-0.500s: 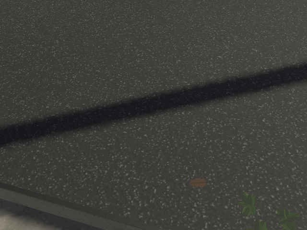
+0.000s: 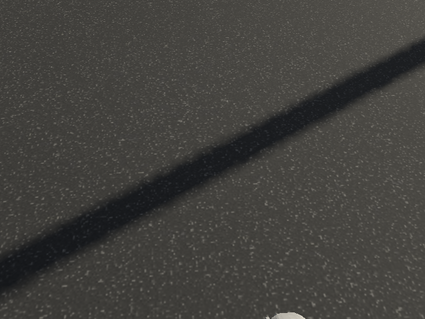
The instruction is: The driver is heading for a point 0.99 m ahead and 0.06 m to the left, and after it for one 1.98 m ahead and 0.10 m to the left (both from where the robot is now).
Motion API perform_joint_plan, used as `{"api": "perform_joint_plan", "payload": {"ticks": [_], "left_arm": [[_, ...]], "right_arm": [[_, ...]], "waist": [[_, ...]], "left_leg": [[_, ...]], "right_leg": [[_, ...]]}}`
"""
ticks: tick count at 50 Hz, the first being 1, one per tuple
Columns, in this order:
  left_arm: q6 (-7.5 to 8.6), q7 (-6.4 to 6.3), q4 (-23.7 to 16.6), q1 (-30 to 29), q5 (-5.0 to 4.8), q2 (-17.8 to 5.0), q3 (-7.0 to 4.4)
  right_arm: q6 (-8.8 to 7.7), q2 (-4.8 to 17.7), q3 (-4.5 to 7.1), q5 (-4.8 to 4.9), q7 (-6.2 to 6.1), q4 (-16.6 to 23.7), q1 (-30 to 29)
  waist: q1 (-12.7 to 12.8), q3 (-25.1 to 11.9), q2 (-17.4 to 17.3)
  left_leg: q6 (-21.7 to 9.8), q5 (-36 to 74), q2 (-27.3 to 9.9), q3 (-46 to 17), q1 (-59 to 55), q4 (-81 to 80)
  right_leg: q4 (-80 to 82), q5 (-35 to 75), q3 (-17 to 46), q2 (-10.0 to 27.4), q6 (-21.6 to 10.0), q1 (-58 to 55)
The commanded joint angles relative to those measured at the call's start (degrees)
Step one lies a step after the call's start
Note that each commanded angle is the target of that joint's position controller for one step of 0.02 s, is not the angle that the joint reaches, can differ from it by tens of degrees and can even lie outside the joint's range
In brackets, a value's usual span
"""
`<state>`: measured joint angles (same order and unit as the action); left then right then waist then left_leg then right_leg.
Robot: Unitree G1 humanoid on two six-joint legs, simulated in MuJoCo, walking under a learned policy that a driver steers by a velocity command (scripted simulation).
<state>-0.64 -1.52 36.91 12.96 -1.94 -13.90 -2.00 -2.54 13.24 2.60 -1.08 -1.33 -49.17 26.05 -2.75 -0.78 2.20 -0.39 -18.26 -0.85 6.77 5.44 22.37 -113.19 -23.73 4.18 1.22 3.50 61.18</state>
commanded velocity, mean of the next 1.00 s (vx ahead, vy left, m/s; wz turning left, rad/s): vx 0.50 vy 0.00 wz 0.14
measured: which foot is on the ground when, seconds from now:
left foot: down 0.00-0.24, up 0.26-0.82, down 0.84-1.00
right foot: up 0.00-0.20, down 0.22-0.84, up 0.86-1.00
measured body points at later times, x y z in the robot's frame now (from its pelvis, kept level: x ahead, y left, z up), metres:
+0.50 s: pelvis +0.30 -0.11 +0.16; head +0.28 -0.14 +0.61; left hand +0.33 +0.13 +0.03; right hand +0.45 -0.36 +0.05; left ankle +0.37 +0.07 -0.42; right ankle +0.28 -0.18 -0.58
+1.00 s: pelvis +0.59 -0.08 +0.16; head +0.61 -0.09 +0.61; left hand +0.68 +0.21 +0.07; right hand +0.74 -0.33 +0.04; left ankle +0.60 -0.03 -0.58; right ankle +0.57 -0.25 -0.47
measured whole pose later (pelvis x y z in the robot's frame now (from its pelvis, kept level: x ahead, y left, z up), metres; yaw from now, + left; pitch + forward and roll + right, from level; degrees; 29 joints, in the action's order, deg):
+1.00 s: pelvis +0.59 -0.08 +0.16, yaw +14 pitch +1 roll +1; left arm 7.7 0.3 42.4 10.4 -0.3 -15.6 -2.1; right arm -2.8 15.2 4.4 0.7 1.4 -41.0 17.5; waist -1.3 0.9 0.4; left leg -7.7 -9.2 8.2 0.1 14.5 22.6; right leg -71.9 -18.2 4.3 3.7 0.1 29.2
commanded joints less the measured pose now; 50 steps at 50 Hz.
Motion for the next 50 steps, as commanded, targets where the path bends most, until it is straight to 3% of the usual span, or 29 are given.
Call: {"api": "perform_joint_plan", "payload": {"ticks": [1,4,6,7,9,10,11,12,13,14,15,16,18,19,21,23,25,29,33,37,40,41,42,43,44,45,46,47,50], "left_arm": [[0.80,0.17,-9.8,-9.6,0.34,6.0,3.60],[1.84,2.24,-16.7,-17.4,0.98,6.7,5.95],[2.18,4.26,-20.0,-19.7,1.46,6.8,7.14],[2.16,4.45,-20.0,-20.5,1.22,5.0,6.33],[3.04,4.12,-16.3,-11.7,1.03,-0.4,3.04],[3.19,4.14,-14.2,-2.2,0.43,-4.1,0.95],[2.70,4.27,-12.1,5.3,0.36,-9.1,-1.08],[2.61,4.09,-7.5,11.3,1.41,-16.7,-3.24],[1.35,2.47,-3.6,18.4,3.24,-14.5,-2.77],[2.22,3.03,-1.7,15.3,4.05,-10.5,-1.24],[3.33,4.17,0.5,11.1,2.51,-8.1,-0.85],[4.72,4.81,3.7,7.6,2.10,-4.8,-0.25],[5.92,5.41,7.6,1.7,3.54,5.0,2.03],[6.33,5.25,9.1,1.2,3.56,6.4,2.14],[6.73,5.00,10.9,2.1,2.80,4.3,1.27],[7.11,4.05,11.8,1.5,3.32,3.8,1.43],[7.79,2.49,13.2,2.3,3.70,0.1,0.83],[7.93,-0.41,14.6,7.6,3.41,-5.1,-0.05],[6.70,-1.03,15.2,10.2,2.60,-6.9,-0.74],[5.07,-1.24,14.9,10.2,1.54,-9.9,-1.87],[3.37,-1.52,13.4,8.1,1.68,-12.6,-3.19],[3.14,-1.23,12.6,6.3,1.43,-13.0,-3.42],[3.90,-1.00,11.2,6.1,1.96,-11.6,-2.94],[5.85,0.36,7.2,8.5,2.36,-2.7,-0.34],[8.84,1.64,5.7,3.7,0.97,-6.3,-0.91],[10.22,2.33,3.3,-1.6,-0.82,-8.3,-1.22],[10.71,2.27,2.6,-2.3,-0.29,-7.9,-1.11],[10.39,1.92,2.7,-1.9,0.86,-8.4,-1.54],[8.53,1.76,1.2,-0.3,2.56,-8.2,-2.05]], "right_arm": [[0.07,3.7,-0.26,-0.60,-0.87,-0.4,2.9],[1.29,4.4,-0.97,0.33,-2.17,-1.3,2.2],[1.40,9.2,-0.21,1.22,-3.31,-0.8,0.9],[1.69,9.9,0.17,2.08,-3.15,-1.6,2.4],[0.17,15.5,0.52,2.78,-1.95,-2.2,2.1],[0.41,18.2,1.01,2.34,-1.30,-2.9,2.7],[0.21,18.7,1.39,2.29,-0.74,-2.4,2.9],[-1.10,8.8,-0.50,0.90,0.63,-0.3,7.8],[-3.51,9.3,0.41,0.51,3.49,-4.8,8.4],[-3.64,7.3,2.08,4.03,4.83,-3.6,4.4],[-2.85,4.3,1.24,5.03,3.82,1.2,-6.4],[-2.66,1.9,0.25,4.01,2.60,4.6,-12.7],[-1.48,0.5,-0.52,3.54,2.21,5.0,-8.1],[-0.94,-0.3,-0.94,3.41,2.44,4.9,-6.0],[-0.19,-1.5,-1.98,3.54,2.06,5.3,-5.7],[0.51,1.8,-1.07,2.75,1.97,6.4,-9.1],[0.57,3.2,-0.54,1.98,2.37,8.3,-12.9],[0.84,3.2,0.07,2.97,3.37,10.2,-19.4],[0.61,1.6,0.01,2.97,5.13,12.7,-26.3],[0.66,2.3,0.51,2.44,6.17,15.1,-28.0],[1.16,6.4,2.55,2.95,6.08,13.4,-17.9],[1.07,9.6,4.33,2.75,5.27,11.4,-9.6],[1.45,13.2,5.78,2.11,3.92,9.9,-1.7],[0.93,16.9,6.26,2.28,3.13,11.4,-3.7],[0.13,12.1,4.81,1.80,2.77,11.3,-3.9],[-0.56,8.8,3.86,1.47,2.55,11.7,-5.2],[-1.25,7.4,3.32,1.62,2.95,12.2,-8.3],[-1.72,6.0,2.78,2.01,3.04,12.6,-10.6],[-1.68,7.3,2.62,1.81,2.10,13.8,-11.6]], "waist": [[0.9,10.3,-6.5],[2.3,9.9,-3.6],[3.2,5.1,-5.3],[2.3,3.7,-5.8],[7.7,-6.2,-13.1],[13.8,-13.7,-16.8],[17.6,-18.7,-18.0],[11.6,-25.1,7.6],[13.4,-37.0,12.1],[11.1,-29.0,2.7],[9.9,-14.0,-0.9],[7.4,-2.6,-3.8],[1.0,1.9,1.2],[-0.5,2.0,1.6],[-1.3,3.1,0.4],[-0.9,2.8,0.1],[-0.1,2.5,3.9],[3.9,1.6,1.6],[7.2,4.6,0.9],[6.3,3.9,3.2],[0.6,-0.4,5.6],[-4.1,-3.9,3.9],[-7.2,-8.7,-1.0],[-1.3,-12.5,-17.5],[-3.3,-16.5,-10.4],[-3.3,-9.8,-6.3],[0.1,-4.3,-0.3],[1.9,-2.5,1.1],[4.6,-0.2,-0.2]], "left_leg": [[-9.5,12.1,-20.9,-12.5,-9.2,-9.4],[-5.5,10.3,-14.4,-3.9,-1.1,-11.5],[-7.7,13.5,-15.2,-1.0,11.6,-23.3],[-8.4,20.2,-15.0,0.2,11.8,-25.8],[-10.0,93.1,-16.7,3.2,2.8,-11.5],[-8.8,109.3,-17.4,1.8,-6.2,0.2],[-6.8,106.6,-16.4,-1.4,-6.7,13.1],[-1.9,44.1,-6.1,-5.1,14.6,37.7],[-1.3,5.3,4.7,-17.6,18.6,60.8],[-1.4,2.6,5.6,-24.5,24.8,74.5],[-2.8,1.7,3.7,-20.0,30.7,78.1],[-5.0,3.2,0.9,-17.5,35.5,77.5],[-7.8,8.0,-1.4,-18.7,34.5,81.2],[-8.5,11.9,-0.7,-20.0,36.0,81.4],[-7.9,15.1,-0.6,-19.6,40.6,71.6],[-6.4,19.6,-0.5,-15.6,39.8,60.5],[-4.7,24.8,0.0,-12.0,38.3,50.6],[-3.3,27.9,-1.5,-8.4,40.5,33.1],[-4.3,24.7,-2.4,-5.0,42.5,19.7],[-5.9,16.4,1.2,1.0,34.5,11.7],[-8.7,8.2,5.0,3.2,23.1,10.2],[-10.8,11.3,6.2,1.5,10.1,4.9],[-13.9,9.0,-0.1,-10.2,-8.8,5.5],[-27.1,1.5,-15.9,-44.2,-28.0,0.3],[-27.8,-4.3,-17.9,-53.0,-26.9,-7.0],[-23.6,-0.9,-15.6,-43.6,-20.1,-8.0],[-21.2,6.3,-12.9,-36.9,-11.7,-9.0],[-19.6,12.5,-10.4,-31.7,-7.1,-9.0],[-19.2,21.0,-7.8,-26.8,2.8,-10.6]], "right_leg": [[-18.7,-4.5,3.8,1.3,-1.4,30.4],[2.2,0.8,-1.4,4.2,-2.1,25.1],[21.9,5.9,-8.8,7.0,-3.1,-0.2],[29.5,6.2,-12.1,5.4,-4.7,-11.0],[35.4,0.5,-19.5,-3.6,-9.8,-32.3],[45.3,1.8,-16.9,-6.8,-12.5,-40.4],[57.6,5.6,-5.7,-7.0,-14.5,-51.0],[70.8,14.0,29.6,8.8,-22.5,-70.3],[90.6,8.9,55.2,17.7,-24.1,-73.4],[93.0,0.0,51.7,20.4,-21.1,-65.1],[92.3,-5.9,41.3,18.8,-17.2,-52.9],[90.8,-6.1,30.4,16.5,-14.8,-42.0],[89.6,1.3,14.1,12.2,-11.9,-33.6],[90.8,6.3,9.8,11.6,-10.5,-34.2],[92.9,16.0,-1.3,9.5,-8.6,-37.6],[98.6,22.7,-8.0,7.5,-7.2,-38.2],[102.3,30.8,-13.1,6.0,-6.1,-39.8],[106.0,31.2,-12.9,9.5,-7.1,-53.2],[105.7,35.4,-14.0,14.0,-6.5,-65.7],[97.0,63.2,-17.4,14.7,-6.9,-72.5],[81.4,80.0,-17.6,14.9,-7.8,-73.8],[70.1,75.7,-18.2,12.9,-7.5,-68.0],[54.2,53.6,-16.6,9.5,-6.6,-51.4],[29.4,-2.5,-11.8,-4.9,-2.2,-22.4],[23.5,-5.0,2.6,-3.8,-3.9,-16.7],[26.7,0.8,4.0,-0.2,-5.6,-15.3],[32.9,3.9,2.9,1.7,-5.8,-16.5],[38.1,5.3,2.5,3.4,-5.0,-18.4],[45.4,6.6,0.8,5.1,-1.4,-22.1]]}}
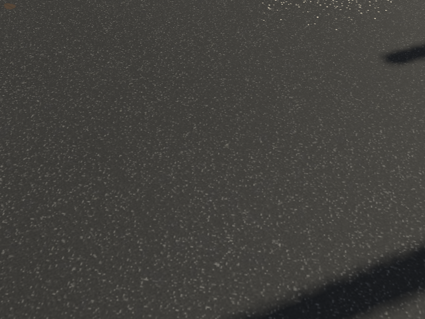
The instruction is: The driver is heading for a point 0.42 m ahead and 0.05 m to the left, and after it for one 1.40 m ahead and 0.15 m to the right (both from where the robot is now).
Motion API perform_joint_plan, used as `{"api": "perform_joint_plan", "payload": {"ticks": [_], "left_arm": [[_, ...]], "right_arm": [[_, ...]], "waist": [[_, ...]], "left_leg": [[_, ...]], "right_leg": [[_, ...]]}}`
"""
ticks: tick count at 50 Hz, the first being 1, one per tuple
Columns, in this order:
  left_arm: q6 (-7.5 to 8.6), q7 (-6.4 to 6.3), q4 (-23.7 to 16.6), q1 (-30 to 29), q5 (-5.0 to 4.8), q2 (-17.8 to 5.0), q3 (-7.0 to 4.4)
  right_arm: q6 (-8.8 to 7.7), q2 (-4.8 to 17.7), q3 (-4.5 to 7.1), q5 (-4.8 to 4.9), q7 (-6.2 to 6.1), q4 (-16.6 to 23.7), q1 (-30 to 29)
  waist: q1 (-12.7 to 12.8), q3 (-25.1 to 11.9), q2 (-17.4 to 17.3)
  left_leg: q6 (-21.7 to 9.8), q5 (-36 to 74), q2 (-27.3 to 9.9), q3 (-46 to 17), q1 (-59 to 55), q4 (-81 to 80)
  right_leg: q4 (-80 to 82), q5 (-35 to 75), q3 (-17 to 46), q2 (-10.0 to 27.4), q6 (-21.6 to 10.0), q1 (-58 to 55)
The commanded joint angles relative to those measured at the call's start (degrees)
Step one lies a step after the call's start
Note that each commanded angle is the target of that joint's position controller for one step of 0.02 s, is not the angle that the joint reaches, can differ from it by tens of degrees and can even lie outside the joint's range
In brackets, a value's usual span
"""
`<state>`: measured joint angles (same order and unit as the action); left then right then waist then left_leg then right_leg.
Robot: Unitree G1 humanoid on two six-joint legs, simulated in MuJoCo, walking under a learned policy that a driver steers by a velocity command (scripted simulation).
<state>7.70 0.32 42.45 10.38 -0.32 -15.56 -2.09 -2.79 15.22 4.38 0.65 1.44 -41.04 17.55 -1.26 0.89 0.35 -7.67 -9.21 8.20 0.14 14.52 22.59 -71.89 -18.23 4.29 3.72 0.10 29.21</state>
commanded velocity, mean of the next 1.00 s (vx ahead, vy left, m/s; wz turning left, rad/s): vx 0.50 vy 0.00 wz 0.04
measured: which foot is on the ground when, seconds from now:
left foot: down 0.00-0.28, up 0.30-0.68, down 0.70-1.00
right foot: up 0.00-0.26, down 0.28-0.72, up 0.74-1.00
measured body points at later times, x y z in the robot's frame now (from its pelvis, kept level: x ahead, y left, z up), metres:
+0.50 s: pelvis +0.29 -0.06 +0.00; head +0.31 -0.06 +0.45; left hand +0.28 +0.22 -0.11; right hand +0.51 -0.27 -0.09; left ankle +0.28 +0.09 -0.67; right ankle +0.33 -0.16 -0.74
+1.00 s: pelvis +0.51 +0.01 +0.01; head +0.53 +0.01 +0.46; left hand +0.69 +0.27 -0.09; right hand +0.55 -0.28 -0.11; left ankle +0.45 +0.12 -0.74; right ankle +0.63 -0.15 -0.67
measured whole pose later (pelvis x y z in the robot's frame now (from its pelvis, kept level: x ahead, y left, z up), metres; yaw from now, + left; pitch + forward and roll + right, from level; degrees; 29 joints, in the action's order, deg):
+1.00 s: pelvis +0.51 +0.01 +0.01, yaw -1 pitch +2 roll +2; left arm 1.6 1.2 40.4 9.5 -1.1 -17.5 -4.4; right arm -4.9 14.7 4.5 -0.6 -0.4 -44.6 20.3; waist -3.5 -0.2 2.9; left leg -0.2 -13.8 0.0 8.0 3.7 15.9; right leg -53.8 -5.7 3.3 5.1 1.1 40.8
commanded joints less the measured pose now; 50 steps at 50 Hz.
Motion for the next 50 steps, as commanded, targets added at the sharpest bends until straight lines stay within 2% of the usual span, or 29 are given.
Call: {"api": "perform_joint_plan", "payload": {"ticks": [1,3,5,8,11,12,13,14,15,16,17,18,19,20,22,24,26,31,34,35,36,37,38,39,40,41,43,45,50], "left_arm": [[-0.23,-0.20,-4.9,1.1,1.14,-5.6,-1.62],[-0.70,-0.32,-6.3,-4.4,1.62,-2.9,-0.54],[-0.73,-0.10,-7.4,-9.8,1.45,-1.3,0.17],[-0.50,0.00,-8.5,-12.5,-0.08,-3.7,-0.69],[0.25,0.31,-8.7,-11.6,-0.37,-6.7,-2.32],[0.46,0.31,-8.0,-8.3,-0.30,-7.5,-3.02],[0.71,0.08,-7.0,-2.9,0.14,-8.9,-3.93],[0.85,-0.29,-6.4,6.2,1.32,-11.8,-4.75],[0.08,-0.21,-4.6,11.0,2.25,-15.8,-5.60],[-0.33,0.02,-4.7,11.1,0.91,-12.0,-5.03],[-0.80,-0.17,-4.9,9.4,0.62,-7.7,-3.95],[-1.36,-0.15,-4.5,7.4,0.88,-6.6,-3.35],[-1.75,0.07,-3.9,5.6,1.36,-6.1,-3.01],[-1.72,0.25,-3.5,4.3,1.58,-5.1,-2.48],[-1.51,0.55,-2.6,3.7,0.79,-4.2,-2.18],[-1.69,0.47,-1.8,3.8,-0.09,-6.2,-2.71],[-2.24,0.11,-1.1,4.2,-0.66,-8.5,-3.43],[-3.39,-0.05,0.9,9.2,-1.70,-10.4,-3.91],[-4.03,-0.28,1.3,9.9,-1.60,-8.8,-3.47],[-3.85,-0.27,0.8,9.0,-1.11,-6.4,-2.75],[-3.44,-0.26,-0.8,8.6,0.30,-1.6,-1.24],[-2.64,-0.46,-2.9,12.5,-1.35,-2.2,-1.19],[-2.77,-0.70,-1.8,11.2,-1.90,-7.1,-2.56],[-3.09,-0.53,-2.3,7.9,-1.80,-8.1,-3.03],[-3.60,-0.51,-1.9,7.2,-1.49,-7.0,-3.04],[-4.05,-0.45,-2.2,6.4,-1.11,-6.4,-3.18],[-5.03,-0.08,-2.8,5.9,-1.18,-4.4,-2.94],[-5.52,0.12,-3.7,4.3,-0.89,-3.3,-2.66],[-5.61,1.71,-6.2,-3.5,-0.68,-1.6,-1.58]], "right_arm": [[-1.30,6.3,1.03,0.08,-1.10,5.7,-2.9],[-0.92,8.5,1.68,-0.21,-1.80,5.8,-2.0],[-0.24,9.5,2.07,0.28,-2.31,5.0,0.5],[0.10,9.3,2.16,1.04,-2.05,3.7,4.3],[0.48,8.5,2.28,1.15,-2.51,3.8,3.9],[0.64,8.2,2.33,0.84,-2.54,4.3,2.5],[0.51,6.4,1.80,0.46,-2.39,4.9,2.0],[0.37,2.7,0.48,-0.37,-2.17,6.4,2.0],[-0.22,-0.6,-0.56,1.14,-2.28,7.8,10.4],[-0.24,4.9,0.07,2.04,-2.40,6.6,11.4],[0.04,7.1,0.64,1.64,-2.34,6.3,6.3],[0.07,7.3,0.63,0.49,-2.30,7.1,1.7],[-0.33,6.5,0.61,-0.35,-2.22,8.3,-1.8],[-0.43,5.5,0.56,-0.50,-1.94,8.5,-2.3],[-0.48,3.3,-0.09,-0.44,-1.63,8.0,-0.9],[-0.89,2.1,-0.85,-1.11,-1.58,8.6,-3.8],[-1.67,0.7,-1.75,-1.16,-1.21,9.1,-7.6],[-2.56,3.4,-1.22,0.29,-0.53,10.4,-14.5],[-3.08,5.2,0.16,0.09,-0.94,9.2,-10.2],[-3.19,7.2,1.13,-0.44,-1.55,8.5,-4.6],[-2.88,11.4,2.24,-1.46,-2.27,7.4,5.2],[-2.15,13.9,2.91,-1.74,-1.80,6.0,7.4],[-2.34,9.6,2.00,-0.93,-1.53,5.9,6.0],[-2.52,7.0,1.16,-0.54,-1.47,5.9,3.6],[-2.70,5.2,0.51,-0.78,-1.27,6.0,0.3],[-2.82,3.8,0.18,-0.98,-1.11,5.7,-2.3],[-3.34,3.4,0.32,-1.26,-1.11,4.9,-4.5],[-3.68,4.4,0.88,-1.39,-1.45,3.5,-4.1],[-3.17,7.9,2.04,-0.92,-2.31,0.5,-2.5]], "waist": [[3.2,-1.0,1.3],[1.5,0.6,-0.3],[-1.3,0.0,-3.0],[-3.1,-1.7,-5.8],[-1.2,-2.7,-7.4],[0.9,-3.4,-8.2],[3.7,-6.5,-8.0],[7.4,-14.5,-2.4],[3.9,-20.8,17.8],[5.0,-19.7,16.6],[6.6,-12.8,10.4],[6.2,-7.7,5.3],[4.9,-4.1,3.8],[3.0,-2.1,4.0],[0.9,-2.1,6.1],[1.0,-2.0,5.3],[2.0,-2.2,5.0],[4.1,-2.1,5.5],[0.8,-3.8,4.8],[-2.3,-6.6,3.9],[-6.0,-14.2,-5.9],[-3.8,-16.2,-20.7],[-4.4,-10.3,-13.1],[-3.9,-5.5,-10.4],[-2.2,-3.2,-7.6],[-0.9,-1.0,-7.6],[1.0,0.4,-7.8],[1.3,0.4,-5.9],[-0.7,1.4,-4.1]], "left_leg": [[-11.5,13.3,-16.2,-18.7,-3.3,-10.8],[-9.5,12.9,-12.9,-14.2,3.9,-10.5],[-6.9,9.1,-10.3,-12.1,6.8,-8.8],[-5.2,4.5,-12.2,-16.5,1.8,-5.7],[-3.2,1.5,-14.7,-22.3,-4.5,0.4],[-2.1,2.9,-14.2,-22.7,-4.4,3.6],[-0.2,5.9,-11.6,-20.9,-2.8,10.3],[2.2,-1.4,-8.4,-16.4,4.2,26.1],[6.1,-25.4,-1.3,-9.0,24.7,45.3],[7.1,-23.3,-6.0,-10.3,32.8,55.0],[7.6,-17.6,-7.6,-9.7,34.5,57.6],[7.7,-13.6,-9.2,-7.6,32.5,56.5],[7.2,-11.2,-10.4,-7.2,30.7,53.5],[6.9,-10.3,-11.8,-6.8,27.6,50.4],[7.0,-10.6,-12.6,-4.8,24.0,43.6],[7.7,-9.5,-12.6,-2.8,22.0,34.0],[8.3,-3.8,-11.7,-2.0,17.1,23.7],[8.7,4.2,-8.9,-2.5,9.5,10.6],[6.6,4.1,-8.3,-1.5,-3.2,3.7],[4.6,2.6,-12.3,-4.9,-12.2,3.0],[0.8,1.4,-24.8,-17.2,-25.8,2.3],[-6.5,-13.1,-33.9,-38.1,-31.4,-4.2],[-6.5,-21.5,-31.7,-37.5,-27.0,-6.5],[-4.7,-19.6,-29.3,-30.2,-22.4,-7.1],[-3.8,-13.7,-26.7,-24.4,-17.6,-8.6],[-3.4,-8.0,-25.3,-20.0,-13.7,-10.1],[-2.7,1.3,-23.6,-12.5,-8.6,-12.6],[-3.1,8.0,-23.5,-7.3,-8.0,-13.5],[-1.7,11.7,-22.9,2.4,-8.6,-13.8]], "right_leg": [[8.4,1.8,-0.3,2.8,3.2,10.0],[20.7,8.8,-2.7,1.5,4.7,5.8],[31.5,18.3,-3.9,-1.3,5.0,0.0],[38.8,21.8,-2.0,-3.4,4.7,-2.4],[43.2,17.4,0.2,-3.3,2.3,-4.6],[44.6,16.1,-0.2,-3.4,0.9,-8.6],[45.3,15.2,-0.3,-2.2,-1.0,-16.7],[44.1,11.7,8.6,7.4,-4.9,-31.5],[50.5,0.3,36.3,20.2,-14.3,-48.8],[53.5,-15.2,45.5,21.8,-15.3,-48.5],[54.7,-16.0,36.9,18.4,-13.3,-42.4],[55.0,-8.6,28.2,15.2,-11.8,-34.2],[55.7,-1.4,23.2,12.7,-11.8,-27.3],[57.1,4.4,19.0,10.3,-11.8,-22.2],[58.7,11.6,15.0,8.1,-13.0,-18.5],[59.7,17.8,11.9,7.4,-14.0,-17.0],[59.8,18.7,8.8,6.1,-13.5,-14.6],[57.3,13.3,11.3,7.4,-12.0,-15.3],[50.9,8.9,12.3,4.9,-8.7,-12.8],[43.0,8.7,10.3,1.6,-6.4,-8.4],[23.6,-4.4,3.8,-3.5,-3.2,0.6],[9.9,-16.0,0.4,-5.8,-1.8,15.8],[2.8,-12.5,3.0,-2.4,-1.5,20.0],[1.1,-7.6,2.8,-1.2,-1.6,21.4],[1.4,-3.5,2.3,0.2,-1.1,19.6],[3.2,-0.7,2.6,1.4,-0.7,18.3],[4.9,2.9,2.2,2.5,0.1,14.7],[7.7,6.3,1.9,2.6,1.1,14.8],[24.1,18.1,-1.1,2.4,0.8,11.2]]}}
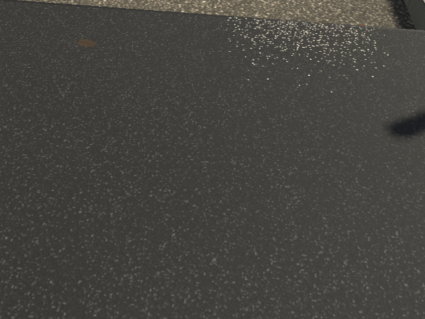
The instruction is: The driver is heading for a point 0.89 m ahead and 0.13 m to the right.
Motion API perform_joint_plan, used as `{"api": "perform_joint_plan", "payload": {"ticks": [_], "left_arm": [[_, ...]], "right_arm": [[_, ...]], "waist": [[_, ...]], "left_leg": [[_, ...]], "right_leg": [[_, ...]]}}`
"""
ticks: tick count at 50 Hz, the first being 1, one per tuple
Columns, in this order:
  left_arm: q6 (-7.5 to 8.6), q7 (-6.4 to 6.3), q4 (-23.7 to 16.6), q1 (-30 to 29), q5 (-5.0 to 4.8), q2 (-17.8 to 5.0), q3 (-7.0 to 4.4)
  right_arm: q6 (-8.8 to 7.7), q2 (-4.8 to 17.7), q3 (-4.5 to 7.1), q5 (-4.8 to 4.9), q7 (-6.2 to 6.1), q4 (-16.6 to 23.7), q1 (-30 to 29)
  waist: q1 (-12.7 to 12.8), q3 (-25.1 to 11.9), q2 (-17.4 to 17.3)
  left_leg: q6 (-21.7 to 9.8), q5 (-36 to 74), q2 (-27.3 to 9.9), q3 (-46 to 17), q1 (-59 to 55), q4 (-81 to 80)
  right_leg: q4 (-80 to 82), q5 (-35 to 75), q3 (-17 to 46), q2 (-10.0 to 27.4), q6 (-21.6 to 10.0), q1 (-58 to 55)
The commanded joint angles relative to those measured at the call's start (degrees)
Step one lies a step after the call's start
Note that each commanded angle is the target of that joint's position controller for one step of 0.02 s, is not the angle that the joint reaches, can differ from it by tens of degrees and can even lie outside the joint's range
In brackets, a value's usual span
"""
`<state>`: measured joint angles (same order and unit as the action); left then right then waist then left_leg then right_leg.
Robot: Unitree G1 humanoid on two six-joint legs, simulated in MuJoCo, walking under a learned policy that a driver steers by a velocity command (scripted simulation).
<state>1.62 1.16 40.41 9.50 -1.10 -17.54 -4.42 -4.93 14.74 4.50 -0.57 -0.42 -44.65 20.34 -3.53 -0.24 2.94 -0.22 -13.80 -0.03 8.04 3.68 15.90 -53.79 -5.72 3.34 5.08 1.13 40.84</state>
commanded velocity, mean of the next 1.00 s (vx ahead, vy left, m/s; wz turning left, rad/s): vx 0.39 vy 0.00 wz -0.12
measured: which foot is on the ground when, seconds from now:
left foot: down 0.00-0.20, up 0.22-0.70, down 0.72-1.00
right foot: up 0.00-0.16, down 0.18-0.74, up 0.76-1.00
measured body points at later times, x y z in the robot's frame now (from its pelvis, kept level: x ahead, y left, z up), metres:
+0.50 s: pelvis +0.26 -0.09 +0.00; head +0.29 -0.11 +0.45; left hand +0.41 +0.16 -0.10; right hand +0.38 -0.39 -0.09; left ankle +0.47 +0.05 -0.68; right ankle +0.22 -0.15 -0.74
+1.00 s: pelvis +0.48 -0.09 -0.01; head +0.53 -0.08 +0.44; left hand +0.67 +0.16 -0.11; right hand +0.59 -0.39 -0.10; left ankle +0.56 -0.03 -0.74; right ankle +0.53 -0.27 -0.69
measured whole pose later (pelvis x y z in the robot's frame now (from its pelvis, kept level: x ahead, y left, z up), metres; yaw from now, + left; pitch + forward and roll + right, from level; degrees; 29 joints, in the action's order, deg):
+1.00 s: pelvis +0.48 -0.09 -0.01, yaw -5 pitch +3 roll -1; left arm 0.4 -2.3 38.7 7.5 0.9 -17.1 -2.4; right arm 0.1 16.9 3.2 0.1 -0.2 -38.9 11.3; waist -1.4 3.2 0.8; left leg -4.2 -5.4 6.4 -5.9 22.3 25.3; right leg -53.7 -19.8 6.8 0.8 5.0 34.8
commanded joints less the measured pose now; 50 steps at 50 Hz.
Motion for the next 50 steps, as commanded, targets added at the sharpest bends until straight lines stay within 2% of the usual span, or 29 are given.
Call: {"api": "perform_joint_plan", "payload": {"ticks": [1,4,6,7,8,9,10,11,12,13,14,15,17,20,23,26,30,33,35,36,37,38,39,40,41,43,45,47,50], "left_arm": [[0.47,1.24,-4.9,-4.4,0.11,0.3,0.83],[0.25,2.09,-7.0,-8.3,-0.13,-0.8,0.63],[0.08,2.44,-8.0,-8.8,0.02,-2.0,0.11],[-0.08,2.43,-8.0,-6.9,0.20,-3.1,-0.49],[-0.22,2.28,-6.7,-1.0,0.22,-4.8,-1.63],[-0.47,1.63,-3.9,8.9,0.01,-8.3,-3.62],[-0.95,0.30,-2.7,16.1,-0.45,-14.2,-5.27],[-0.03,0.56,-4.7,12.8,-0.71,-18.0,-5.06],[0.68,1.02,-5.4,13.6,-0.27,-12.5,-3.57],[1.37,1.00,-4.7,12.1,0.09,-10.0,-2.79],[1.72,0.93,-5.0,8.5,0.12,-8.7,-2.24],[1.79,0.69,-5.6,5.0,0.39,-6.8,-1.67],[1.96,0.25,-6.7,2.4,1.14,-6.0,-1.38],[2.37,-0.71,-5.4,4.3,0.66,-7.0,-1.64],[2.41,-1.39,-3.4,6.3,0.58,-5.9,-1.05],[2.75,-1.30,-1.4,9.0,0.54,-6.7,-0.94],[2.53,-1.21,1.4,11.7,0.85,-7.3,-0.94],[1.55,-1.85,2.0,10.4,1.32,-7.8,-0.99],[1.01,-2.46,1.1,7.3,1.09,-8.6,-1.03],[1.10,-2.82,-0.1,6.9,1.74,-7.6,-0.54],[1.84,-2.59,-1.5,13.5,3.24,-3.1,0.82],[2.47,-1.82,-0.8,16.0,2.87,-4.3,1.32],[2.38,-1.34,-1.4,11.7,1.19,-7.8,0.50],[1.89,-1.45,-2.7,6.8,0.70,-7.9,0.45],[1.18,-1.88,-3.3,4.1,1.15,-7.5,0.33],[-0.45,-2.61,-3.9,5.0,1.58,-6.4,0.16],[-0.91,-3.31,-3.1,7.0,1.88,-4.4,0.60],[-0.99,-3.82,-2.9,6.4,2.18,-4.2,0.61],[-1.42,-3.92,-3.4,3.2,1.86,-4.1,0.49]], "right_arm": [[-0.88,9.1,2.14,0.59,-0.54,3.7,-4.7],[-0.26,10.9,2.86,1.58,-0.49,2.1,-3.1],[0.41,12.2,3.32,2.06,-0.45,1.4,-2.8],[0.79,13.3,3.60,2.29,-0.55,1.3,-2.9],[1.31,13.8,3.69,2.55,-0.66,1.3,-3.5],[1.48,12.5,3.07,2.37,-0.87,1.4,-2.6],[1.19,8.1,1.39,-0.13,-0.87,2.9,-0.7],[-0.52,3.5,-0.60,-0.42,-0.32,6.3,2.0],[-2.20,9.3,0.57,1.83,0.30,6.6,-4.5],[-2.93,9.9,0.58,2.99,0.48,7.6,-8.2],[-3.14,9.0,0.35,1.86,-0.10,7.2,-8.6],[-2.85,9.4,0.74,0.39,-0.58,6.7,-8.3],[-1.57,9.1,0.96,-0.14,-0.45,6.4,-6.9],[-0.43,7.1,0.40,-0.64,-0.52,6.9,-9.4],[-0.53,4.8,-0.72,-0.28,0.21,6.8,-13.8],[-0.93,4.2,-1.36,0.78,1.21,7.5,-19.1],[-1.31,5.4,-1.33,1.22,2.50,9.4,-23.4],[-1.77,5.8,-1.10,0.64,3.73,9.2,-20.3],[-1.83,8.8,0.48,0.25,3.69,6.7,-10.3],[-1.78,12.2,1.47,-0.05,3.22,5.9,-4.0],[-1.35,16.8,1.95,-0.80,2.83,6.8,-1.8],[-0.65,13.1,1.15,-0.08,2.61,6.7,-0.1],[0.36,11.1,0.90,0.70,2.19,8.0,-3.0],[1.30,9.9,0.57,1.12,1.78,9.0,-6.6],[2.10,9.4,0.26,1.16,1.49,9.6,-8.8],[2.94,10.0,0.45,0.49,1.21,10.1,-11.0],[3.25,10.7,0.88,0.10,0.91,10.4,-11.9],[3.71,11.8,1.40,0.37,0.21,10.2,-11.2],[5.05,12.0,1.64,1.19,-0.83,10.5,-11.6]], "waist": [[1.0,3.0,-6.5],[0.3,4.4,-6.4],[1.0,4.0,-6.9],[2.4,2.2,-7.8],[6.1,-1.3,-7.6],[10.6,-6.6,-6.0],[11.6,-11.6,5.3],[6.2,-20.4,15.7],[10.6,-19.7,5.4],[10.0,-12.2,3.7],[7.2,-7.4,-1.7],[4.9,-5.4,-1.6],[2.5,-4.2,0.4],[2.6,-2.3,-0.8],[4.9,-1.2,0.7],[7.8,0.7,1.5],[9.5,4.1,0.1],[7.5,1.1,1.2],[1.7,-5.2,1.4],[-1.1,-10.4,-1.6],[2.4,-17.9,-15.4],[1.2,-25.8,-16.3],[0.0,-22.0,-10.3],[0.3,-15.0,-5.9],[1.3,-9.5,-2.3],[4.7,-5.4,-5.0],[5.7,-5.6,-8.0],[5.4,-8.0,-8.2],[4.4,-8.9,-8.5]], "left_leg": [[-8.7,15.8,-14.9,-4.3,1.8,-7.1],[-7.4,15.7,-16.5,-1.9,-1.9,-6.0],[-6.3,25.1,-17.1,0.0,-4.8,-1.9],[-5.6,35.5,-16.9,1.2,-5.6,2.7],[-4.5,44.2,-15.6,3.2,-4.9,11.7],[-2.6,44.8,-13.1,4.9,1.1,24.8],[0.6,14.8,-9.4,5.3,17.7,45.2],[3.2,-20.6,2.1,-5.9,37.4,62.7],[1.7,-17.5,-0.8,-13.9,43.2,65.5],[0.3,-12.5,-2.7,-12.9,45.5,63.2],[0.1,-7.9,-5.3,-12.9,42.7,58.3],[0.3,-5.3,-6.9,-13.2,38.4,53.5],[1.1,-2.7,-7.5,-13.2,33.3,49.8],[3.3,2.3,-6.2,-11.8,33.6,42.2],[3.7,15.1,-5.8,-10.8,32.8,29.2],[2.5,23.7,-4.7,-9.6,30.1,21.0],[-0.6,19.8,-4.1,-9.8,35.9,15.9],[-3.2,14.1,-0.9,-7.7,29.8,13.8],[-5.4,16.2,3.2,-5.1,16.5,10.8],[-8.4,31.5,-2.0,-11.4,3.6,11.5],[-18.2,53.2,-17.3,-32.1,-17.1,15.0],[-23.7,53.2,-22.4,-45.1,-25.1,11.4],[-20.9,43.1,-19.3,-39.7,-20.0,10.2],[-18.3,36.3,-16.4,-34.2,-12.2,8.5],[-17.0,32.7,-14.5,-31.3,-3.2,6.1],[-15.4,26.3,-10.8,-29.0,8.8,2.5],[-15.3,29.0,-8.7,-26.2,13.2,2.0],[-15.2,29.5,-8.4,-26.1,13.1,3.1],[-13.0,15.5,-6.8,-27.8,13.9,3.1]], "right_leg": [[8.6,6.4,-1.0,0.9,-0.8,-1.4],[13.8,3.9,-3.0,0.4,-2.9,-2.6],[15.8,-1.4,-5.4,-1.4,-5.0,-5.3],[16.3,-4.5,-7.4,-3.6,-6.3,-9.5],[18.4,-4.6,-9.5,-6.5,-7.9,-18.0],[20.3,-2.4,-9.6,-9.4,-10.0,-33.0],[21.2,1.1,8.1,1.7,-14.3,-49.8],[33.1,-15.3,42.4,13.5,-25.8,-62.9],[37.9,-18.9,42.2,13.6,-22.8,-61.8],[37.5,-15.6,34.5,11.8,-20.4,-55.5],[37.1,-8.9,28.0,9.4,-18.6,-46.4],[37.4,-3.0,23.0,7.2,-17.5,-39.5],[39.7,2.8,19.8,5.0,-17.8,-32.5],[40.9,9.0,15.4,3.3,-18.0,-28.3],[41.2,10.0,9.3,1.4,-15.1,-29.1],[42.4,4.4,7.9,2.3,-13.7,-29.5],[40.0,9.6,7.9,6.2,-13.2,-39.5],[32.6,29.6,4.7,6.0,-10.6,-42.7],[20.2,44.2,1.5,2.6,-7.8,-42.1],[7.4,34.4,-0.5,-0.4,-5.0,-34.7],[-16.2,-7.6,-3.3,-9.1,0.2,-14.7],[-25.0,-31.5,2.9,-11.7,1.7,-5.6],[-27.0,-28.0,5.5,-7.8,1.6,-3.4],[-24.8,-24.8,3.8,-5.8,1.6,-1.6],[-21.5,-22.8,2.7,-4.5,1.9,-1.8],[-13.8,-20.1,2.1,-3.5,2.2,-7.8],[-7.2,-18.7,0.7,-4.5,3.2,-10.9],[-3.1,-15.5,1.1,-5.1,4.1,-11.7],[2.4,-10.0,2.3,-5.6,4.6,-12.7]]}}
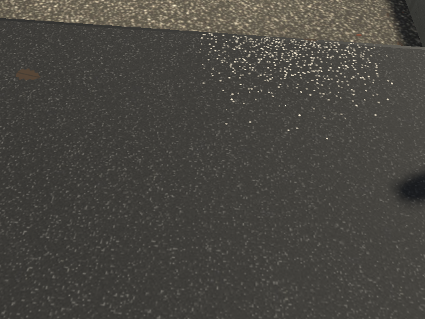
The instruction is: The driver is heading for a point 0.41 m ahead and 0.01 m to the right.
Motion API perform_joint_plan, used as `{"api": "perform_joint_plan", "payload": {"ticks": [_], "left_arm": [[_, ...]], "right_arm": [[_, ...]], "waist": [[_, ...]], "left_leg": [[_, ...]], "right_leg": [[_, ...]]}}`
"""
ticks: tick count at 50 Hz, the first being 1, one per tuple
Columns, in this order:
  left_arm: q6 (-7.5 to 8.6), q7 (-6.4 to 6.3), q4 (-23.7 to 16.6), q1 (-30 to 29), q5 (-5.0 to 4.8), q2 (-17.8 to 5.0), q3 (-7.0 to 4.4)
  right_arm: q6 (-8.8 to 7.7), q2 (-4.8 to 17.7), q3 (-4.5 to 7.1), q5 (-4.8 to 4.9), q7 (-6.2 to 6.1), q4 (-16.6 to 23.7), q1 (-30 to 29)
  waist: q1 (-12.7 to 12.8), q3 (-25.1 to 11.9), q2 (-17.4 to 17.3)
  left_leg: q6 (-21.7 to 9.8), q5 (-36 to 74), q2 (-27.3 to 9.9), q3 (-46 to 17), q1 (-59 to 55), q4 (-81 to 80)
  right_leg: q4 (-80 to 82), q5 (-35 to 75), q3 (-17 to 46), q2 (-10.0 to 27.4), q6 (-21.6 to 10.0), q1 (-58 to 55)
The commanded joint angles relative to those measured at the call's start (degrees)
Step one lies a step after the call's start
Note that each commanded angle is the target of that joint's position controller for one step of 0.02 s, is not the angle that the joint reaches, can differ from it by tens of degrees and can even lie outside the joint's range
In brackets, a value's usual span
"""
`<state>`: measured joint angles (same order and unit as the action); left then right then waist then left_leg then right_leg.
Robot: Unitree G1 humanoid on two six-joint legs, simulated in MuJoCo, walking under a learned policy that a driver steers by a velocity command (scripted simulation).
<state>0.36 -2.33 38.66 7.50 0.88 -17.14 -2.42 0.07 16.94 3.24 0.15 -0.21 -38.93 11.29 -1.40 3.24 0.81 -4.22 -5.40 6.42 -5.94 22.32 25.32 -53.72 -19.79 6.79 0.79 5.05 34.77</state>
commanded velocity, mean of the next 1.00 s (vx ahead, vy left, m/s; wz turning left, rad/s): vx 0.19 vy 0.00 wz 0.11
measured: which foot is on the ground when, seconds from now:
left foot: down 0.00-0.20, up 0.22-0.54, down 0.56-1.00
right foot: up 0.00-0.16, down 0.18-0.56, up 0.58-0.98, down 1.00-1.00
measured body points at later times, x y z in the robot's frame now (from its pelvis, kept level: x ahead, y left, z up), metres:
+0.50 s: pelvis +0.05 -0.04 +0.00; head +0.08 -0.04 +0.45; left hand +0.12 +0.26 -0.09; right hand +0.26 -0.26 -0.10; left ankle +0.00 +0.10 -0.71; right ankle +0.10 -0.16 -0.74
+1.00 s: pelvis +0.21 -0.03 -0.02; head +0.24 -0.04 +0.43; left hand +0.40 +0.22 -0.10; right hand +0.22 -0.33 -0.14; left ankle +0.00 +0.09 -0.73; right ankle +0.34 -0.13 -0.73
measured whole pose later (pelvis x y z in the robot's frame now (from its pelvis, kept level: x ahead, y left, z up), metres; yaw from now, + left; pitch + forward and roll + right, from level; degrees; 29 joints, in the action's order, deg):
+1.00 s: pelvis +0.21 -0.03 -0.02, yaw +3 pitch +2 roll +1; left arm 2.0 3.5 37.4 6.0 -0.9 -16.2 -2.9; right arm -2.8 16.9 4.4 1.1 -0.7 -47.3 23.0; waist -4.1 1.3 0.6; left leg 3.5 -25.9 -3.6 9.5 -6.9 18.3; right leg -34.5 -6.9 -2.0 1.7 -4.1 31.4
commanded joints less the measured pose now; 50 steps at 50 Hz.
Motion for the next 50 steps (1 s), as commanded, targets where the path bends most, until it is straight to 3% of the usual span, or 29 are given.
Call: {"api": "perform_joint_plan", "payload": {"ticks": [1,3,6,8,9,10,11,12,13,14,15,17,22,24,26,27,28,29,30,31,32,34,36,41,45,47,48,49,50], "left_arm": [[-0.19,-0.35,-2.1,3.8,-0.26,-4.4,-1.53],[0.19,-0.08,-2.8,1.5,-0.48,-4.3,-1.57],[1.48,0.55,-3.2,0.4,-0.89,-4.7,-1.90],[2.30,1.03,-2.4,2.9,-1.13,-4.9,-2.37],[2.53,1.05,-1.9,4.4,-0.88,-6.4,-2.98],[2.21,0.66,-2.7,4.5,0.14,-10.2,-3.80],[1.41,0.76,-2.0,4.1,2.27,-12.8,-4.50],[1.47,0.72,-3.1,3.2,1.89,-9.8,-3.95],[1.44,0.49,-3.6,1.5,1.22,-6.9,-3.11],[1.25,0.45,-3.9,0.0,0.48,-5.7,-2.77],[1.08,0.41,-3.7,-0.6,-0.31,-5.4,-2.59],[0.54,0.38,-3.1,0.1,-0.28,-5.5,-2.41],[-0.47,0.45,-1.8,0.9,-0.51,-6.8,-2.92],[-0.62,0.92,-0.8,2.9,-1.11,-7.3,-2.93],[-0.62,1.43,0.0,3.4,-1.99,-7.8,-2.72],[-0.28,1.66,0.6,4.4,-1.82,-6.9,-2.28],[0.32,2.09,0.5,3.6,-1.09,-4.3,-1.32],[1.42,2.54,-1.6,2.0,-0.55,0.5,-0.01],[2.28,2.17,-4.2,-4.5,-2.00,-4.3,-1.11],[2.55,1.97,-4.3,-5.3,-3.27,-7.4,-2.52],[2.53,2.00,-2.8,-2.6,-3.28,-7.1,-2.80],[2.72,2.25,-1.0,-0.2,-2.56,-6.0,-3.05],[3.10,2.87,-0.2,0.4,-2.49,-3.8,-2.65],[2.43,4.24,-2.0,-3.1,-2.07,-1.3,-1.44],[2.23,5.49,-4.7,-6.7,-2.20,-1.7,-0.93],[2.24,5.99,-5.8,-7.0,-2.22,-2.5,-1.13],[2.32,6.06,-6.0,-5.6,-1.95,-3.2,-1.54],[2.39,5.91,-5.0,-0.1,-1.56,-4.8,-2.58],[2.39,5.33,-2.7,8.7,-1.40,-7.6,-4.23]], "right_arm": [[0.51,9.7,2.91,0.54,-1.27,5.0,-2.6],[1.23,9.6,2.99,0.44,-1.54,5.1,-2.3],[1.88,9.4,3.11,0.41,-1.52,5.3,-1.3],[2.27,8.9,2.98,1.04,-1.57,5.7,-2.4],[2.42,7.7,2.65,1.31,-1.64,5.9,-1.8],[2.44,4.6,1.80,0.70,-1.46,5.9,1.1],[1.87,5.8,2.20,1.07,-1.34,8.1,0.1],[1.34,10.5,3.59,-0.04,-1.15,6.8,2.0],[1.59,11.6,4.26,0.50,-1.07,5.1,2.7],[2.34,10.1,4.18,0.62,-1.41,3.7,3.5],[2.93,8.8,3.83,0.45,-1.68,3.6,3.3],[3.26,5.6,2.75,0.75,-1.57,4.1,1.8],[2.78,2.6,1.02,0.40,-0.93,5.8,-2.3],[2.75,2.9,0.92,0.64,-0.44,5.2,-1.8],[2.36,3.0,1.01,0.48,0.10,3.3,1.3],[2.02,3.7,1.16,0.43,0.07,2.7,2.6],[1.56,5.2,1.40,0.29,-0.28,2.3,6.2],[1.26,11.2,2.90,-0.65,-0.61,1.2,10.7],[0.20,13.8,3.88,-1.36,-0.06,0.4,13.4],[-1.27,10.7,2.94,-1.80,-0.22,0.1,11.7],[-2.48,8.0,2.19,-1.18,-0.55,-0.1,9.7],[-3.73,5.5,1.56,-0.24,-0.94,-0.4,7.4],[-4.44,4.6,1.50,-0.84,-1.09,-0.7,7.4],[-4.83,6.3,2.33,-0.36,-0.85,-2.2,7.9],[-4.52,8.6,3.21,0.74,-0.64,-4.2,9.8],[-4.04,9.5,3.58,1.15,-0.52,-4.8,9.9],[-3.65,10.1,3.65,1.16,-0.55,-5.0,9.5],[-3.13,10.7,3.66,1.17,-0.70,-5.2,9.0],[-2.89,9.9,3.18,1.09,-0.94,-5.1,9.6]], "waist": [[1.8,-11.7,-6.9],[0.9,-10.2,-8.4],[0.2,-9.9,-10.1],[2.3,-9.9,-10.2],[2.7,-10.1,-9.0],[0.7,-12.0,1.1],[-0.3,-8.1,16.8],[0.4,-8.9,12.8],[0.2,-8.5,8.2],[-0.3,-7.7,5.4],[0.1,-7.0,5.3],[0.7,-6.4,6.4],[2.8,-9.0,11.1],[3.7,-9.3,11.3],[1.9,-6.3,10.1],[1.1,-5.3,8.8],[-0.6,-5.9,4.7],[-1.3,-7.2,-10.5],[-5.8,-1.8,-14.5],[-4.5,3.1,-12.0],[-2.8,4.1,-12.2],[-1.6,3.7,-10.7],[-1.3,1.9,-8.0],[-2.5,1.7,-6.9],[-3.4,4.1,-5.9],[-2.7,4.3,-5.8],[-1.2,3.2,-6.0],[2.3,-0.9,-6.1],[6.6,-6.9,-4.7]], "left_leg": [[-8.5,1.9,-12.7,-14.9,-4.3,-6.5],[-8.0,-4.1,-12.3,-17.2,-4.3,-6.5],[-7.6,-0.4,-12.8,-21.1,-7.5,-3.9],[-5.9,3.5,-11.4,-22.4,-8.3,-0.7],[-3.7,0.1,-9.3,-21.2,-5.9,2.1],[-0.4,-16.7,-4.5,-14.7,0.1,12.5],[2.9,-30.2,3.1,-3.2,11.7,22.6],[5.5,-30.6,-1.0,-3.3,12.9,35.3],[6.7,-27.3,-1.7,-3.3,12.5,40.2],[7.9,-24.7,-2.0,-2.7,12.5,42.8],[8.7,-22.5,-2.0,-2.6,13.6,44.9],[9.7,-20.1,-1.8,-0.4,11.8,42.5],[9.8,-20.1,-5.2,4.0,1.5,21.8],[8.5,-17.6,-5.1,6.3,-3.9,12.9],[5.5,-10.0,-3.4,9.1,-12.8,0.5],[3.7,-10.8,-3.5,8.4,-17.7,-2.1],[1.2,-12.7,-9.3,0.6,-25.6,-3.1],[-4.6,-22.9,-20.3,-14.2,-29.1,-6.8],[-12.0,-32.2,-28.0,-26.9,-22.0,-15.4],[-12.5,-35.8,-27.9,-26.9,-20.2,-17.2],[-10.3,-34.5,-25.6,-22.9,-21.1,-17.2],[-6.9,-23.5,-22.9,-14.3,-23.4,-17.8],[-5.7,-11.9,-21.2,-6.7,-23.3,-18.3],[-5.1,-1.1,-20.3,4.9,-20.2,-18.8],[-4.4,-0.4,-22.7,8.4,-21.4,-18.4],[-3.7,5.5,-23.6,9.9,-23.5,-16.0],[-3.1,19.1,-23.1,11.1,-23.7,-11.4],[-1.7,33.8,-21.8,13.0,-23.2,-2.7],[0.4,40.2,-19.1,15.1,-19.2,9.2]], "right_leg": [[4.3,4.8,-0.9,-1.6,0.6,-6.8],[8.5,4.7,-0.3,-2.1,0.4,-7.5],[15.8,2.6,-0.1,-3.1,-0.7,-10.1],[27.2,7.4,-0.9,-3.1,-2.2,-16.1],[32.6,12.8,0.3,0.2,-3.6,-21.8],[33.7,19.6,9.7,12.3,-8.3,-28.8],[36.0,30.5,22.3,20.7,-17.8,-27.8],[35.2,33.0,23.1,23.4,-21.2,-27.4],[33.8,33.1,17.1,19.9,-19.5,-26.6],[32.7,31.6,12.0,15.9,-16.9,-26.4],[32.2,32.3,9.8,14.7,-16.3,-26.6],[32.7,34.7,5.1,12.0,-16.3,-25.7],[31.9,34.2,2.7,12.2,-17.4,-27.6],[33.7,16.8,3.6,12.1,-17.1,-25.7],[34.9,-2.0,3.9,10.7,-15.4,-18.5],[34.2,-6.6,3.4,9.4,-13.3,-14.4],[28.2,-8.8,2.0,7.0,-10.1,-7.1],[13.3,-9.5,-8.7,-1.0,-5.3,3.0],[4.1,-14.0,-7.0,-0.3,-4.6,9.1],[-3.1,-10.9,-3.5,2.0,-5.1,13.0],[-5.7,-7.0,-2.1,2.7,-5.6,14.6],[-5.8,1.1,0.0,3.5,-5.8,16.0],[-5.3,8.0,-0.8,2.8,-5.1,13.8],[7.3,17.0,-4.6,3.4,-3.2,7.1],[14.5,16.0,-7.0,3.6,-5.9,4.2],[16.5,12.2,-8.9,2.6,-8.1,2.4],[17.8,10.0,-10.3,0.8,-9.4,-1.8],[19.6,10.6,-12.2,-2.2,-10.6,-10.5],[21.9,15.3,-12.9,-5.1,-12.1,-24.2]]}}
